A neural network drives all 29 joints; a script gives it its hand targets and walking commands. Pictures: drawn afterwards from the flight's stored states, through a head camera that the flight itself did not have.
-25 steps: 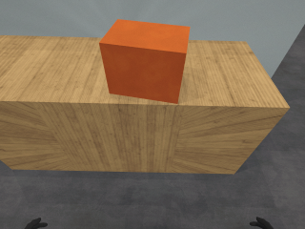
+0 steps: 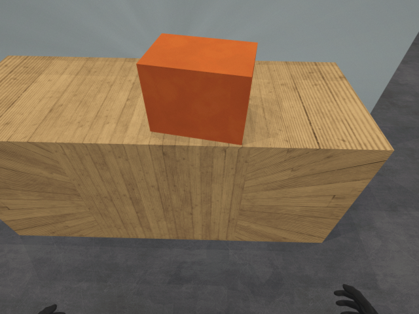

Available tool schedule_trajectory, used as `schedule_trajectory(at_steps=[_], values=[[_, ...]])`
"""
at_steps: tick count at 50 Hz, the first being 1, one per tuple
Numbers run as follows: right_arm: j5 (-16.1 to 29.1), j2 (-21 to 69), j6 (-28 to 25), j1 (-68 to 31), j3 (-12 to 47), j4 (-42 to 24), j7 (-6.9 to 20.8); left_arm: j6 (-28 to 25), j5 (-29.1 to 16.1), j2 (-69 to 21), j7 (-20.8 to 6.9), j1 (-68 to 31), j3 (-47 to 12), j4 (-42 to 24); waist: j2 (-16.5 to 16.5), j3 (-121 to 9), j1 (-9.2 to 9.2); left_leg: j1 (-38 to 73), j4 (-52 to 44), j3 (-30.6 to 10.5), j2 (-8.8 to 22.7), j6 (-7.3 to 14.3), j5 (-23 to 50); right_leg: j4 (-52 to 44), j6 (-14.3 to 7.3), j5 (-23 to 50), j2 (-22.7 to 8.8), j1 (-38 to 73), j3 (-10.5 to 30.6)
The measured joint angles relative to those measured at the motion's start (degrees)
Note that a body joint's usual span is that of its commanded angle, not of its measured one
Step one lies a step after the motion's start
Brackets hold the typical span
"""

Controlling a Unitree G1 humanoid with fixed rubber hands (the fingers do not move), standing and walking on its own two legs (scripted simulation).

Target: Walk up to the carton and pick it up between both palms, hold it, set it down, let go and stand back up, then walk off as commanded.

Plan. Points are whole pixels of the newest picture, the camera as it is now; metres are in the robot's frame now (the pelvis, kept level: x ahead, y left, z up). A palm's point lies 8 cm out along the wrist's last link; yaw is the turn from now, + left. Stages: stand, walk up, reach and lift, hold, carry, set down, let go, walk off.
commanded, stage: stand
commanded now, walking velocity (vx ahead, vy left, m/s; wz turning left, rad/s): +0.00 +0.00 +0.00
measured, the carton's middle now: (201, 89) +0.76 +0.01 +0.03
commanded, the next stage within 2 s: none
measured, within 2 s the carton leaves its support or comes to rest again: neither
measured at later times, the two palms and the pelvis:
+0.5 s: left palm out of the picture +0.10 +0.31 -0.08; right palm out of the picture +0.12 -0.31 -0.08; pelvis +0.00 +0.00 +0.00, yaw +0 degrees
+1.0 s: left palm out of the picture +0.10 +0.31 -0.09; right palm out of the picture +0.12 -0.31 -0.08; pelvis +0.00 +0.00 +0.00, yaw +0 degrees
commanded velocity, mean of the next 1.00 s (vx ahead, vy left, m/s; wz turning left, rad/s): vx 0.00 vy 0.00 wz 0.00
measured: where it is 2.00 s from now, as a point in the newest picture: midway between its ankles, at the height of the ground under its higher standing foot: outside the picture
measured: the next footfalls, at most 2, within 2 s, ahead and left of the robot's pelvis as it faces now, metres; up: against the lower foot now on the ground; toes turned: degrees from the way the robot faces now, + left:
none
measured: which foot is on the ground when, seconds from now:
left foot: down 0.00-1.00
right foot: down 0.00-1.00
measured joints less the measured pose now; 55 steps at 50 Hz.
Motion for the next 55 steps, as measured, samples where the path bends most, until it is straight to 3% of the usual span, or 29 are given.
schedule_trajectory(at_steps=[55], values=[[0.0,0.0,-0.14,0.0,0.46,3.34,0.0,0.09,0.01,0.0,-0.08,-0.73,0.0,3.41,-0.42,-1.19,0.0,0.07,-2.72,-0.04,0.21,-0.01,1.74,-2.51,0.01,1.66,0.0,0.01,-0.03]])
